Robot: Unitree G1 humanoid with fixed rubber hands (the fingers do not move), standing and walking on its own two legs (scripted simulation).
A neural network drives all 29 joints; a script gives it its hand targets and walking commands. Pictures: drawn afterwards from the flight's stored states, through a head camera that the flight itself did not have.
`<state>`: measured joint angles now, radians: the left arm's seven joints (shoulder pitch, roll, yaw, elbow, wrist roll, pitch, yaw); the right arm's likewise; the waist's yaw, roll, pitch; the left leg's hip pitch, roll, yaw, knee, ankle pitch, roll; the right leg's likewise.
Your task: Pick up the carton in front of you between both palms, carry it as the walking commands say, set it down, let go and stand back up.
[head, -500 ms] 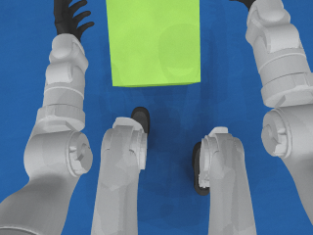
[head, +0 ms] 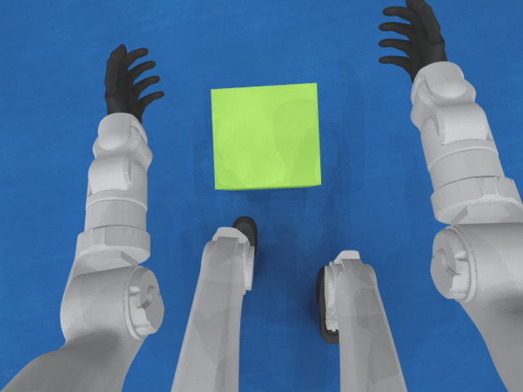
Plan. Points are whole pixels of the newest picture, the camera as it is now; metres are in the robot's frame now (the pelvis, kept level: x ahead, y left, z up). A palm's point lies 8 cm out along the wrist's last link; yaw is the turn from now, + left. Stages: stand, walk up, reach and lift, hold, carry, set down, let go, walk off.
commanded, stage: set down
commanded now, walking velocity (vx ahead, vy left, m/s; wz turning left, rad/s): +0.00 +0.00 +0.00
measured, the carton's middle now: (267, 146) +0.47 +0.09 -0.43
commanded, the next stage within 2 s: let go in 0.18 s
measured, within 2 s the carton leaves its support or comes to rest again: neither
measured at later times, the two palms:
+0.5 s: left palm (57, 144) +0.38 +0.27 +0.02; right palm (504, 108) +0.45 -0.14 +0.02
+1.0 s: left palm out of the picture +0.24 +0.25 +0.14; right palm out of the picture +0.31 -0.20 +0.13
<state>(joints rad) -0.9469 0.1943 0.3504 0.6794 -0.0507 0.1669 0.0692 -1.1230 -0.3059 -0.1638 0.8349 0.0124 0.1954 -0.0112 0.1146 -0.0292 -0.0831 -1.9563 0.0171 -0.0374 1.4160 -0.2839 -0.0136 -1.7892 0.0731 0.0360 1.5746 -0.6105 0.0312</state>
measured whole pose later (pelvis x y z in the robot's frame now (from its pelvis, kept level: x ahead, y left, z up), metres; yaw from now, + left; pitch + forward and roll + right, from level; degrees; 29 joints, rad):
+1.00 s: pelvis +0.10 +0.01 +0.21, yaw +3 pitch +7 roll +1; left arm 0.23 0.21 0.03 0.38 -0.01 0.02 -0.05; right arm 0.09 -0.17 -0.10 0.52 -0.04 -0.02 0.03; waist 0.05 -0.01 0.04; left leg -0.45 -0.02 0.00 0.46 -0.14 0.00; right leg -0.28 -0.01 0.07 0.51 -0.36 0.01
